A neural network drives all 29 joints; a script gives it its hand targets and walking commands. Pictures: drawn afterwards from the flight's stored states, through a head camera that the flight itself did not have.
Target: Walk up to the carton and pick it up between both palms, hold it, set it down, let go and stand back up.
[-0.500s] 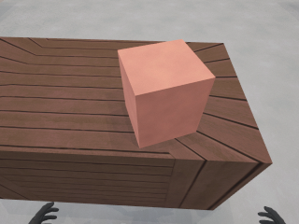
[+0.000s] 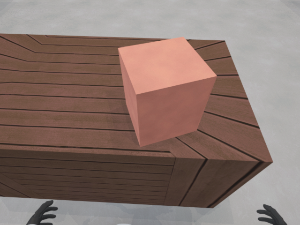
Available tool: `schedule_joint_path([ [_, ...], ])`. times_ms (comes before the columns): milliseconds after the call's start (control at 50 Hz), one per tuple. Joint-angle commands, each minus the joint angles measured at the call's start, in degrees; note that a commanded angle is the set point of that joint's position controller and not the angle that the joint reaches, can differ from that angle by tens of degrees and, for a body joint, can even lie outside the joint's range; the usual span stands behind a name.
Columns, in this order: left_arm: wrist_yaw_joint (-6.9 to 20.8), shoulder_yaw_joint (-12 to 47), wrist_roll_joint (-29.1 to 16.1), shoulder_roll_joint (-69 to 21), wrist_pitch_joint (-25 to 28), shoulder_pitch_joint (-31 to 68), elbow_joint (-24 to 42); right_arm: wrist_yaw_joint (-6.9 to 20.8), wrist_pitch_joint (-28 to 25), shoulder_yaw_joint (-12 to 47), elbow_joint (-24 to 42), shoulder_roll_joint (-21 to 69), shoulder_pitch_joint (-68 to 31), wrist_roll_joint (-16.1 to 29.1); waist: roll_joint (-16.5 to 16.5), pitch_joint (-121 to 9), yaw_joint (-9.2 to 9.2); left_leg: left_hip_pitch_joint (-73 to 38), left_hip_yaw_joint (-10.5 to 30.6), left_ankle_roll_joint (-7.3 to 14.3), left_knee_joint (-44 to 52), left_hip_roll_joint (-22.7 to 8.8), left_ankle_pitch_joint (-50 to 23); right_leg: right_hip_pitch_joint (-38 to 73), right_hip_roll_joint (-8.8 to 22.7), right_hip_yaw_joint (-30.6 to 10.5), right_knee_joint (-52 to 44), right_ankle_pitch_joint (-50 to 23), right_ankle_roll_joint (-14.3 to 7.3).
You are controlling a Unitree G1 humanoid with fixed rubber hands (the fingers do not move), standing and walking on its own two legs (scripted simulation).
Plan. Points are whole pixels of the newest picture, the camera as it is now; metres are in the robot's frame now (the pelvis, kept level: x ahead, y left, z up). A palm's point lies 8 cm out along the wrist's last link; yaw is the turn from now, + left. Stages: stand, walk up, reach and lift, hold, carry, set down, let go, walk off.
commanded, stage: reach and lift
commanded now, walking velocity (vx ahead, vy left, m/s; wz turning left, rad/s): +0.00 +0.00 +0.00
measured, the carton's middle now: (161, 93) +0.49 +0.00 +0.05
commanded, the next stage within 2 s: none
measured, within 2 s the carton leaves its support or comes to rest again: neither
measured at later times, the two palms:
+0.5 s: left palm (53, 199) +0.18 +0.28 -0.04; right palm (279, 209) +0.18 -0.32 -0.06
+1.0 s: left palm (71, 198) +0.18 +0.22 -0.01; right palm (285, 210) +0.17 -0.31 -0.02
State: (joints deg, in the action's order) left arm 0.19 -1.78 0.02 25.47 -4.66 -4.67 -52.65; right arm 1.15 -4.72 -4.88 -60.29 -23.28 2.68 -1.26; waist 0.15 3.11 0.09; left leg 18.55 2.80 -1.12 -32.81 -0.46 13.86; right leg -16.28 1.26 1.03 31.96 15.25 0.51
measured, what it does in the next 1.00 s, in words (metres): stands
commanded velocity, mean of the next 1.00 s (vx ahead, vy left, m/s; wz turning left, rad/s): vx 0.00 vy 0.00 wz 0.00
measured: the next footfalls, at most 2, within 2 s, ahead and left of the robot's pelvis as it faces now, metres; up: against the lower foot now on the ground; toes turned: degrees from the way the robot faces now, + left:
none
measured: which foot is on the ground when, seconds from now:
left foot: down 0.00-1.00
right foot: down 0.00-1.00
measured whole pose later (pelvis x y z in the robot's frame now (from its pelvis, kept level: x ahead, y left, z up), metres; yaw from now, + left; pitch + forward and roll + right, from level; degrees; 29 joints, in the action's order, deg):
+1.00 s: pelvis +0.00 -0.01 +0.01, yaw +0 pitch -3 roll +0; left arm -9.0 -1.2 0.0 10.2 -15.2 -17.9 -6.8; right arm 14.8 -6.2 -6.3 -31.4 -23.3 13.1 5.0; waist 0.3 -0.3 0.1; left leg 11.9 2.5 -2.0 -25.8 -1.2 11.2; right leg -10.8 0.8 1.0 26.9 13.3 0.3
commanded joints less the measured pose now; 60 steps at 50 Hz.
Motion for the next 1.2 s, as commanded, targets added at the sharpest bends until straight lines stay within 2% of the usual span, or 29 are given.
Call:
schedule_joint_path([
  [0, -3.38, -2.71, 1.88, 5.08, -13.80, 9.96, 23.21, 3.59, -7.99, -8.29, 3.83, -9.62, -10.29, -6.13, -0.64, -1.20, -1.27, 1.23, -5.80, 1.08, 4.16, -3.31, 13.83, 2.80, -4.23, 5.41, 2.02, 6.69, -2.83],
  [20, -3.07, -2.79, 2.89, 4.10, -15.90, 8.87, 23.90, 4.13, -6.97, -7.57, 4.34, -10.13, -9.31, -5.34, -2.74, -0.74, -0.44, 1.39, -6.36, 1.26, 5.64, -3.66, 15.17, 6.21, -4.29, 4.58, 1.36, 5.49, -3.11],
  [40, -2.87, -2.07, 2.70, 3.08, -17.31, 8.15, 25.74, 4.04, -6.65, -7.90, 4.46, -10.75, -8.34, -4.79, -2.22, -2.98, -1.38, 0.25, -6.39, 1.30, 6.24, -4.02, 13.66, 7.73, -4.45, 5.09, 0.35, 3.01, -3.42],
  [100, -2.63, -4.24, 3.83, 3.86, -19.84, 2.64, 30.58, 4.61, -5.50, -7.29, 7.21, -11.13, -3.81, -2.36, 0.26, -8.50, -0.14, -10.75, -6.50, 0.10, 5.72, -1.57, 1.44, 5.92, -3.32, 4.87, -4.45, -2.90, -3.27],
  [120, -2.47, -4.33, 3.45, 3.71, -19.55, 1.10, 32.23, 4.47, -5.43, -7.32, 9.09, -11.20, -2.54, -1.58, 2.14, -11.25, -0.51, -15.58, -6.70, -0.12, 4.92, -0.85, -3.53, 4.77, -3.14, 5.00, -6.37, -6.30, -2.98],
  [140, -2.78, -4.75, 2.92, 2.96, -19.55, 0.30, 34.01, 5.03, -5.40, -6.74, 9.92, -11.05, -2.26, -0.37, 0.73, -12.59, 0.70, -17.91, -5.95, -0.52, 5.08, -0.67, -7.90, 5.70, -2.73, 4.93, -7.46, -8.75, -3.30],
  [160, -2.79, -5.01, 3.08, 2.28, -19.28, -0.95, 34.59, 5.25, -5.75, -6.46, 10.60, -11.71, -1.84, -0.36, -0.08, -11.56, 0.38, -19.37, -5.67, -0.84, 5.97, -0.45, -11.09, 5.66, -3.48, 5.32, -8.11, -10.81, -3.07],
  [220, -2.73, -6.48, 4.32, 1.07, -18.84, -5.50, 34.03, 6.02, -5.91, -4.56, 12.87, -11.30, 0.43, 1.63, 2.13, -11.77, 2.01, -20.23, -5.49, -0.74, 6.30, 0.06, -16.48, 8.56, -4.07, 5.10, -9.39, -14.92, -2.56],
  [240, -2.83, -6.09, 2.99, 1.16, -17.92, -3.88, 36.75, 6.00, -6.43, -5.23, 13.17, -11.31, 0.12, 2.08, 0.38, -12.49, 1.58, -19.41, -5.09, -1.46, 6.00, 0.27, -18.26, 8.91, -4.00, 5.04, -9.04, -15.32, -2.56],
  [280, -3.77, -6.43, 3.16, 1.23, -17.40, -3.36, 37.86, 6.86, -6.12, -4.87, 12.92, -11.46, 0.69, 2.42, -1.15, -9.05, 0.93, -18.25, -4.81, -2.12, 7.86, 0.15, -17.00, 7.97, -3.71, 4.72, -10.56, -12.94, -2.57],
  [340, -4.00, -6.01, 1.50, 0.25, -15.92, -3.76, 38.62, 7.13, -5.82, -4.37, 16.74, -11.13, 0.60, 3.09, 1.87, -7.66, 1.21, -17.64, -5.65, -1.53, 9.10, 0.43, -17.82, 9.99, -4.29, 4.30, -11.55, -15.30, -1.68],
  [400, -5.06, -5.43, 0.72, -1.85, -14.47, -4.55, 42.71, 8.03, -5.65, -5.11, 17.42, -11.16, 2.07, 3.84, -0.53, -9.57, 1.05, -20.10, -5.08, -2.32, 9.48, 0.51, -20.43, 8.59, -4.22, 4.50, -12.78, -16.19, -2.30],
  [420, -5.33, -5.36, 0.86, -1.85, -14.28, -5.89, 42.64, 8.24, -5.81, -5.15, 17.91, -12.00, 3.00, 3.45, 1.02, -8.56, 1.04, -18.75, -4.66, -2.16, 9.94, 0.07, -19.04, 7.70, -4.60, 4.40, -12.62, -15.23, -2.38],
  [540, -6.19, -5.17, 0.63, -5.17, -11.85, -9.19, 44.73, 9.47, -5.62, -3.71, 21.85, -11.98, 5.27, 5.83, 0.91, -7.71, 1.44, -18.00, -5.23, -1.65, 11.86, 0.60, -17.56, 8.74, -4.29, 3.76, -14.36, -14.80, -2.49],
  [580, -6.89, -5.43, 1.13, -6.61, -11.40, -10.52, 43.63, 10.20, -5.41, -2.92, 22.62, -11.28, 5.99, 6.65, 0.79, -6.39, 2.58, -17.18, -5.32, -0.99, 12.64, 0.45, -14.36, 7.19, -3.77, 2.85, -15.19, -11.44, -2.84],
  [660, -7.84, -3.58, 0.94, -9.23, -10.02, -9.87, 47.09, 11.23, -4.97, -2.48, 25.79, -11.13, 6.37, 8.45, 0.07, -4.86, 2.61, -15.99, -5.42, -1.09, 14.95, 0.19, -7.83, 4.09, -3.69, 2.53, -16.30, -6.42, -3.32],
  [720, -8.39, -2.91, 0.64, -10.29, -9.34, -10.57, 48.45, 11.97, -4.29, -3.42, 28.85, -12.39, 6.36, 9.48, 2.68, -4.03, 2.79, -14.98, -5.35, -0.28, 16.13, 0.08, -3.41, 4.79, -3.68, 2.24, -16.64, -3.74, -3.31],
  [780, -9.55, -1.83, 1.28, -12.58, -8.80, -8.85, 52.52, 12.61, -3.84, -4.25, 32.00, -12.28, 5.79, 10.24, -0.16, -3.22, 2.67, -12.04, -5.43, 0.02, 17.60, -0.43, 2.73, 4.62, -4.06, 2.47, -15.67, -0.71, -3.74],
  [820, -9.81, -1.19, 0.22, -13.29, -8.37, -8.03, 52.54, 13.08, -2.88, -4.51, 35.15, -13.29, 5.76, 11.14, 2.03, -3.14, 1.84, -11.84, -5.82, 0.65, 17.66, 0.16, 5.75, 3.78, -3.84, 1.99, -15.92, 2.40, -3.42],
  [840, -9.64, -1.19, 0.53, -13.54, -8.12, -9.94, 51.09, 12.94, -2.69, -4.21, 35.62, -12.53, 6.50, 10.79, 3.43, -2.26, 2.64, -11.34, -6.13, 1.16, 17.48, 0.50, 5.18, 3.61, -3.45, 1.49, -16.51, 2.96, -3.60],
  [880, -10.29, -0.53, 0.58, -14.52, -8.31, -9.76, 54.66, 13.61, -2.01, -4.93, 35.20, -14.07, 4.85, 11.95, 0.14, -2.66, 2.62, -11.16, -5.10, 0.34, 18.00, -0.42, 5.93, 2.95, -3.93, 1.89, -15.72, 1.94, -3.94],
  [900, -10.53, -0.15, 0.66, -15.33, -8.41, -8.97, 54.74, 13.92, -1.80, -4.86, 35.93, -14.93, 5.32, 12.45, 0.81, -2.71, 2.04, -11.70, -4.68, 0.68, 18.52, -0.42, 7.25, 2.02, -4.21, 2.21, -15.60, 2.24, -3.37],
  [920, -10.71, 0.05, 0.17, -15.92, -8.08, -10.13, 55.67, 14.35, -1.78, -5.93, 36.44, -15.39, 5.28, 12.56, 2.51, -2.29, 2.64, -10.80, -4.34, 0.94, 18.48, -0.59, 6.96, 2.11, -4.10, 2.03, -15.56, 2.49, -3.76],
  [940, -11.05, 1.07, 0.44, -17.62, -8.45, -10.95, 55.31, 14.66, -1.27, -4.96, 34.07, -15.12, 5.70, 13.02, 0.88, -2.98, 1.90, -11.80, -4.22, 0.41, 18.49, -0.90, 6.60, 1.92, -4.42, 2.17, -15.33, 1.99, -4.01],
  [980, -11.39, 0.72, 1.48, -17.72, -8.57, -12.69, 57.85, 15.09, -1.44, -5.41, 36.38, -16.49, 5.75, 14.28, 0.49, -3.05, 2.97, -11.22, -4.67, 0.29, 18.22, -0.91, 5.73, 2.39, -4.24, 1.87, -15.84, 1.05, -4.38],
  [1020, -11.75, 1.67, -0.87, -17.73, -8.11, -11.80, 60.64, 15.23, -2.00, -5.25, 38.28, -17.63, 4.97, 15.01, 3.66, -3.69, 3.15, -13.45, -4.66, 0.59, 16.91, -0.15, 2.47, 0.68, -3.73, 1.59, -16.10, 0.60, -3.79],
  [1100, -12.91, 1.30, 0.45, -20.11, -8.35, -14.05, 61.58, 16.34, -2.19, -4.17, 35.92, -18.16, 6.01, 17.70, 2.00, -3.22, 2.97, -14.08, -4.53, -0.20, 17.56, -0.49, 0.91, 0.98, -4.01, 1.75, -16.34, -0.58, -4.65],
  [1140, -13.10, 2.41, -0.32, -20.89, -6.96, -15.89, 63.24, 16.46, -3.37, -3.96, 40.85, -18.33, 6.88, 18.27, 5.32, -3.97, 3.69, -14.14, -4.14, 0.62, 17.11, -0.27, 0.00, 0.78, -4.11, 1.33, -16.39, -0.94, -4.24],
  [1180, -13.86, 2.63, -0.68, -21.69, -6.40, -15.53, 65.98, 16.88, -4.05, -2.59, 39.65, -19.21, 6.56, 20.14, 3.54, -5.37, 4.06, -14.48, -4.59, -0.27, 16.60, -0.19, -3.51, 1.21, -4.26, 1.16, -15.74, -3.45, -4.65],
])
